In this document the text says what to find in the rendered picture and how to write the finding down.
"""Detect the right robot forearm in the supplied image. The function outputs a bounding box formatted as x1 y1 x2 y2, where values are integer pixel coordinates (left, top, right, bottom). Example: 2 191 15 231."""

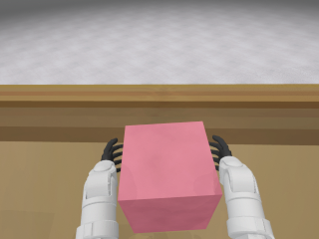
218 155 275 239

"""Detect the left robot forearm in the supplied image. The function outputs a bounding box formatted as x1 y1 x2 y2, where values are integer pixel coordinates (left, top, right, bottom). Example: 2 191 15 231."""
75 160 119 239

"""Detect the robot left hand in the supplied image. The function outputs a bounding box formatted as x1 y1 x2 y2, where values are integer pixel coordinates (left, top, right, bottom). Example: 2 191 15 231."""
101 138 124 173

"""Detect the robot right hand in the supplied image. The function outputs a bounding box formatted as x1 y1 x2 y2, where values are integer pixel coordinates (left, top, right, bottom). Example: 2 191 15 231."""
208 135 232 171

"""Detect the carton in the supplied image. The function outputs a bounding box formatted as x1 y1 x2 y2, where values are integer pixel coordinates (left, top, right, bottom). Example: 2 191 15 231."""
118 121 222 234

